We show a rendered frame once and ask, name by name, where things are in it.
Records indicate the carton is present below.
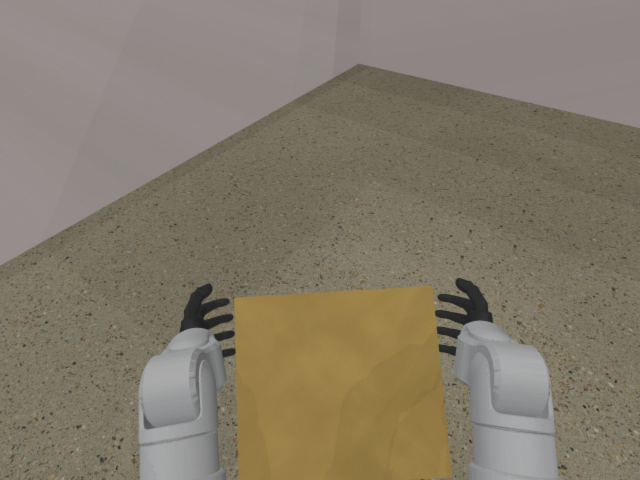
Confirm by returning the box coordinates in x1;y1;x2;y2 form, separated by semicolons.
234;286;452;480

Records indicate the right robot hand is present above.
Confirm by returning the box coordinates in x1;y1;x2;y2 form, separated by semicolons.
435;278;493;356

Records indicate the robot left forearm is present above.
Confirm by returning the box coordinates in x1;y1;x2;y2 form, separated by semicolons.
139;328;227;480

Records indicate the left robot hand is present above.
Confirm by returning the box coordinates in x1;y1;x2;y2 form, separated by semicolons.
179;284;236;358

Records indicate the robot right forearm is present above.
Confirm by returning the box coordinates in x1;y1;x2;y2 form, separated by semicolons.
454;321;564;480

